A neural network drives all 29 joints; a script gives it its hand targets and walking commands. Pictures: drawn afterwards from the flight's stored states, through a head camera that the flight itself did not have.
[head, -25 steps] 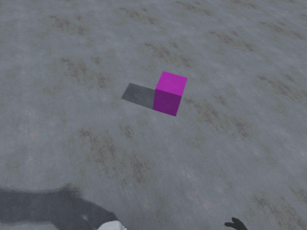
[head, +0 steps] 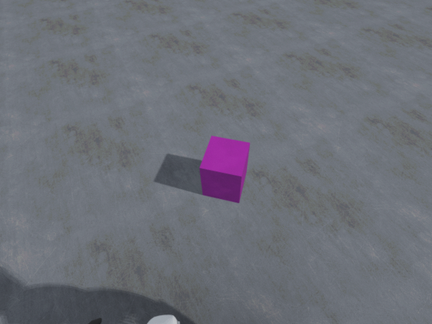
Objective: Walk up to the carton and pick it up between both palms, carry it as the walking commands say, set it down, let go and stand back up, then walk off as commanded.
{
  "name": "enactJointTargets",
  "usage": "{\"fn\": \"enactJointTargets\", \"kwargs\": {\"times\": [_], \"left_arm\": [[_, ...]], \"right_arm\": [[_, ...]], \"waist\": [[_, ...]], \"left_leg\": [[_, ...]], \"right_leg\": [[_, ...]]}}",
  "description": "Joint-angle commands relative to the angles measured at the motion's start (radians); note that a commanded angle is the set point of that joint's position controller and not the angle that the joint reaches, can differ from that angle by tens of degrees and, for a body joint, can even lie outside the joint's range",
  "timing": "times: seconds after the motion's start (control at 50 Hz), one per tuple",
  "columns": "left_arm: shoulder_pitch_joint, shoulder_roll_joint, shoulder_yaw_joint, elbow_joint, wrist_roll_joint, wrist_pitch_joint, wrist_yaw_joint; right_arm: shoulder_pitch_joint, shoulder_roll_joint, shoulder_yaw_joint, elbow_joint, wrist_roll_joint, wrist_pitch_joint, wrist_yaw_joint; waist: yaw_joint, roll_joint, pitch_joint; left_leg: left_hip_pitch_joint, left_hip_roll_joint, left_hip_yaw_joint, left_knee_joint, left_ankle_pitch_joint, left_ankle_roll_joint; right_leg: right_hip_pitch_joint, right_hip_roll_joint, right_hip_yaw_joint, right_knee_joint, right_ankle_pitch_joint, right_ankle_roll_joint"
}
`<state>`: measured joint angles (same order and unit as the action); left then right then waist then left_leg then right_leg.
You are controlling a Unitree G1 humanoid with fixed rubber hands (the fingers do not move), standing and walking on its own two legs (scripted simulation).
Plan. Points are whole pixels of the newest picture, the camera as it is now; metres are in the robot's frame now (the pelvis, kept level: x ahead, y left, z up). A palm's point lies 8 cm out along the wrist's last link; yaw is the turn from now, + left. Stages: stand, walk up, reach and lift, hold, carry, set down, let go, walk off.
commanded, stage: walk up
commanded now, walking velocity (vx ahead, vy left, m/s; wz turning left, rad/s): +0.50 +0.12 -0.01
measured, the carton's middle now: (225, 169) +0.87 -0.03 -0.64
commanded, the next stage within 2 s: none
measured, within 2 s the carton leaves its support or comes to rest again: neither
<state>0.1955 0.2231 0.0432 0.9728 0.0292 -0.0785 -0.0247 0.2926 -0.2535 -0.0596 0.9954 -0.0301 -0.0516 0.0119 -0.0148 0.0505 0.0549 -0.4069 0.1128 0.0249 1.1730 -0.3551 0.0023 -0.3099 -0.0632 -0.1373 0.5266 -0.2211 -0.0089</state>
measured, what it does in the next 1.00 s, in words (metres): walks ahead: left foot, then right foot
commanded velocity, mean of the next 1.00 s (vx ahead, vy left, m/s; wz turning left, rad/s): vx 0.36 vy -0.08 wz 0.00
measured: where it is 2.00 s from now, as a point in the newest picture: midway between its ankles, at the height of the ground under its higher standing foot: (229, 264)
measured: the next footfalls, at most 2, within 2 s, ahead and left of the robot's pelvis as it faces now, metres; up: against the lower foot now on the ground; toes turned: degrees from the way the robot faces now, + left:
left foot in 0.32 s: +0.30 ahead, +0.15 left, +0.00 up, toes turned +8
right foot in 0.84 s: +0.45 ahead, -0.16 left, +0.00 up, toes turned -8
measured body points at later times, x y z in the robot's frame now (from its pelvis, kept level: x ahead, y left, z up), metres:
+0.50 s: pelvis +0.24 +0.05 +0.01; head +0.27 +0.09 +0.46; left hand +0.26 +0.30 -0.16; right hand +0.28 -0.22 -0.11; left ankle +0.26 +0.14 -0.73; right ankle +0.18 -0.12 -0.64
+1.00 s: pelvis +0.38 -0.05 +0.01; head +0.41 -0.08 +0.46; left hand +0.44 +0.20 -0.12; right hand +0.38 -0.29 -0.16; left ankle +0.33 +0.10 -0.66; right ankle +0.41 -0.15 -0.73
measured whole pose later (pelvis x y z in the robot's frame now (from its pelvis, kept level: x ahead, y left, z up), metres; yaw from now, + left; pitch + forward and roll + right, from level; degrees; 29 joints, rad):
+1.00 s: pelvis +0.38 -0.05 +0.01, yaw +0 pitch +0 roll +1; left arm 0.21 0.19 0.04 1.02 0.03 -0.06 0.00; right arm 0.30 -0.22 -0.06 1.05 -0.03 -0.02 -0.01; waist -0.01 0.05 0.05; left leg -0.41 0.11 0.07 1.03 -0.39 -0.02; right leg -0.26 -0.06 -0.14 0.43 -0.18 -0.03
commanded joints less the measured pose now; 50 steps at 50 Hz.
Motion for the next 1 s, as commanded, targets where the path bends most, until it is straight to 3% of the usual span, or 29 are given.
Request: {"fn": "enactJointTargets", "kwargs": {"times": [0.0,0.08,0.14,0.16,0.22,0.24,0.26,0.28,0.3,0.32,0.34,0.36,0.4,0.44,0.48,0.5,0.54,0.66,0.76,0.78,0.8,0.82,0.84,0.86,0.88,0.9,0.94,0.96,0.98], "left_arm": [[0.099,0.122,0.025,-0.006,-0.003,-0.024,0.011],[0.182,0.123,0.021,0.021,-0.002,-0.027,0.018],[0.186,0.097,0.013,0.045,-0.003,-0.013,0.019],[0.199,0.106,0.012,0.053,-0.002,-0.009,0.018],[0.236,0.143,0.017,0.08,-0.005,-0.004,0.019],[0.236,0.153,0.021,0.086,-0.008,-0.002,0.022],[0.222,0.164,0.026,0.089,-0.014,0.001,0.025],[0.209,0.165,0.027,0.094,-0.022,0.005,0.027],[0.227,0.128,0.016,0.094,-0.023,0.01,0.027],[0.248,0.07,0.017,0.066,-0.024,0.014,0.024],[0.28,0.075,0.031,0.051,-0.015,0.026,0.021],[0.254,0.091,0.035,0.059,-0.014,0.032,0.021],[0.236,0.053,0.02,0.063,-0.006,0.035,0.013],[0.228,0.037,0.021,0.075,-0.001,0.06,0.005],[0.183,0.03,0.017,0.064,0.0,0.082,-0.003],[0.151,0.027,0.014,0.055,0.0,0.09,-0.006],[0.079,0.021,0.009,0.033,0.001,0.101,-0.014],[-0.093,0.01,0.002,-0.034,-0.009,0.105,-0.033],[-0.101,0.036,0.012,-0.056,-0.017,0.089,-0.029],[-0.055,0.039,0.012,-0.036,-0.014,0.072,-0.015],[0.029,0.062,0.022,0.004,-0.004,0.046,-0.004],[0.149,0.143,0.054,0.045,0.014,0.023,0.006],[0.231,0.245,0.07,0.051,0.006,0.018,0.021],[0.227,0.241,0.059,0.053,-0.009,0.026,0.025],[0.154,0.2,0.044,0.037,-0.008,0.026,0.023],[0.083,0.143,0.035,0.029,-0.006,0.02,0.022],[0.047,0.079,0.022,0.023,-0.002,0.013,0.028],[0.066,0.076,0.02,0.03,-0.002,0.006,0.03],[0.093,0.091,0.021,0.034,0.0,-0.002,0.032]], "right_arm": [[0.063,-0.032,-0.013,-0.032,-0.004,0.03,0.017],[-0.093,-0.019,-0.006,-0.083,-0.002,0.052,0.037],[-0.23,0.001,0.011,-0.128,0.009,0.038,0.05],[-0.259,-0.001,0.01,-0.132,0.01,0.036,0.048],[-0.284,-0.006,0.009,-0.135,0.013,0.024,0.04],[-0.265,-0.012,0.009,-0.131,0.01,0.017,0.036],[-0.21,-0.026,0.005,-0.117,0.005,0.009,0.03],[-0.108,-0.049,-0.002,-0.085,-0.004,-0.001,0.023],[0.031,-0.104,-0.02,-0.04,-0.017,-0.011,0.01],[0.221,-0.259,-0.056,-0.007,-0.034,-0.015,-0.016],[0.247,-0.331,-0.063,-0.006,0.0,-0.007,-0.025],[0.164,-0.265,-0.048,-0.01,0.015,-0.007,-0.025],[0.004,-0.125,-0.017,-0.024,0.014,-0.02,-0.02],[-0.01,-0.081,-0.008,-0.022,0.018,-0.03,-0.019],[0.038,-0.079,-0.005,-0.007,0.02,-0.036,-0.019],[0.059,-0.081,-0.005,-0.001,0.02,-0.036,-0.02],[0.1,-0.087,-0.007,0.011,0.018,-0.033,-0.024],[0.149,-0.105,-0.02,0.036,0.005,-0.015,-0.034],[0.132,-0.14,-0.041,0.044,0.002,0.0,-0.038],[0.122,-0.115,-0.033,0.052,0.004,0.002,-0.03],[0.156,-0.05,-0.012,0.076,0.003,0.012,-0.024],[0.19,0.008,0.008,0.068,-0.002,0.009,-0.024],[0.199,0.061,0.029,0.015,0.004,0.004,-0.026],[0.174,0.005,0.012,0.024,0.004,0.014,-0.029],[0.139,-0.022,0.0,0.029,0.004,0.015,-0.023],[0.13,-0.021,-0.004,0.042,0.003,0.015,-0.02],[0.137,0.0,-0.003,0.064,0.001,0.031,-0.014],[0.135,0.011,-0.003,0.066,0.001,0.042,-0.015],[0.121,0.013,-0.005,0.065,-0.002,0.055,-0.018]], "waist": [[0.017,-0.201,-0.065],[0.043,-0.211,-0.005],[0.056,-0.26,0.043],[0.061,-0.249,0.059],[0.06,-0.2,0.07],[0.052,-0.194,0.06],[0.024,-0.18,0.031],[-0.026,-0.131,-0.024],[-0.076,-0.045,-0.111],[-0.115,0.235,-0.169],[-0.107,0.211,-0.23],[-0.063,0.112,-0.171],[0.016,0.091,-0.06],[0.04,0.109,-0.049],[0.038,0.111,-0.061],[0.031,0.119,-0.06],[0.009,0.135,-0.044],[-0.036,0.144,0.018],[-0.025,0.163,0.025],[-0.002,0.163,0.004],[0.027,0.09,-0.048],[0.066,-0.145,-0.104],[0.097,-0.4,-0.17],[0.084,-0.324,-0.199],[0.062,-0.27,-0.128],[0.026,-0.23,-0.055],[0.0,-0.199,-0.039],[0.001,-0.196,-0.046],[0.012,-0.17,-0.049]], "left_leg": [[-0.161,0.042,-0.04,-0.006,0.115,-0.012],[-0.21,0.027,0.004,-0.167,0.181,-0.04],[-0.098,0.004,0.055,-0.418,0.243,-0.05],[-0.057,-0.012,0.082,-0.467,0.242,-0.055],[-0.001,-0.021,0.106,-0.543,0.186,-0.056],[0.026,-0.02,0.102,-0.563,0.161,-0.051],[0.092,-0.028,0.108,-0.595,0.148,-0.042],[0.217,-0.04,0.125,-0.652,0.162,-0.026],[0.421,0.002,0.067,-0.669,0.144,0.008],[0.594,0.319,-0.383,-0.824,0.174,0.038],[0.604,0.478,-0.655,-0.923,0.247,0.09],[0.494,0.422,-0.54,-0.915,0.295,0.106],[0.335,0.279,-0.286,-0.904,0.412,0.087],[0.276,0.216,-0.131,-0.885,0.617,0.065],[0.278,0.209,-0.06,-0.856,0.806,0.058],[0.28,0.209,-0.039,-0.855,0.838,0.061],[0.292,0.206,-0.013,-0.869,0.83,0.067],[0.292,0.212,0.009,-0.927,0.645,0.089],[0.245,0.244,-0.011,-0.937,0.341,0.089],[0.226,0.191,0.044,-0.875,0.256,0.072],[0.167,0.079,0.101,-0.731,0.113,0.044],[0.013,0.026,0.111,-0.478,-0.075,0.017],[-0.169,-0.047,0.081,-0.226,-0.258,-0.002],[-0.164,-0.002,-0.009,-0.074,-0.243,0.005],[-0.164,0.019,-0.03,-0.033,-0.181,0.003],[-0.156,0.039,-0.027,-0.045,-0.105,-0.005],[-0.083,0.028,0.008,-0.102,-0.017,-0.021],[-0.07,0.016,0.021,-0.111,0.0,-0.028],[-0.091,0.008,0.021,-0.115,0.021,-0.033]], "right_leg": [[0.201,-0.257,0.275,-0.265,0.329,-0.081],[0.208,-0.257,0.221,-0.324,0.292,-0.094],[0.147,-0.167,0.093,-0.378,0.062,-0.091],[0.126,-0.161,0.083,-0.388,0.039,-0.096],[0.163,-0.206,0.109,-0.368,0.13,-0.112],[0.181,-0.214,0.118,-0.343,0.151,-0.108],[0.189,-0.206,0.112,-0.28,0.201,-0.1],[0.175,-0.169,0.08,-0.14,0.254,-0.087],[0.074,-0.099,0.036,0.103,0.253,-0.061],[-0.191,0.03,0.015,0.449,-0.225,-0.002],[-0.29,0.027,0.164,0.629,-0.328,0.004],[-0.277,-0.016,0.218,0.702,-0.251,0.002],[-0.247,-0.051,0.212,0.674,-0.119,0.0],[-0.195,-0.049,0.167,0.636,-0.059,0.019],[-0.19,-0.041,0.138,0.596,-0.038,0.035],[-0.198,-0.04,0.124,0.572,-0.019,0.041],[-0.223,-0.041,0.103,0.498,0.021,0.051],[-0.186,-0.032,0.059,0.21,0.058,0.061],[-0.035,-0.02,0.054,0.027,0.005,0.041],[0.06,-0.012,0.024,-0.073,0.052,0.027],[0.222,-0.016,0.011,-0.144,0.087,0.013],[0.377,-0.157,0.162,-0.159,0.06,-0.003],[0.441,-0.398,0.517,-0.281,0.05,-0.072],[0.387,-0.423,0.566,-0.313,0.013,-0.132],[0.304,-0.366,0.482,-0.32,0.001,-0.141],[0.229,-0.308,0.381,-0.313,0.042,-0.132],[0.147,-0.235,0.235,-0.288,0.223,-0.104],[0.139,-0.233,0.211,-0.28,0.302,-0.102],[0.155,-0.262,0.233,-0.277,0.374,-0.109]]}}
